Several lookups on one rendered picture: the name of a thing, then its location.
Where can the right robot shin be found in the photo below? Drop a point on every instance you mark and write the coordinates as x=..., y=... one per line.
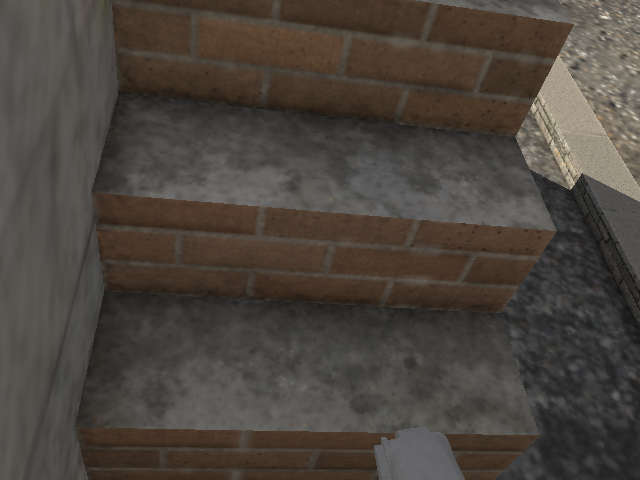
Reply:
x=445, y=438

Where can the right robot thigh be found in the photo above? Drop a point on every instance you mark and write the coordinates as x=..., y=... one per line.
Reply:
x=416, y=454

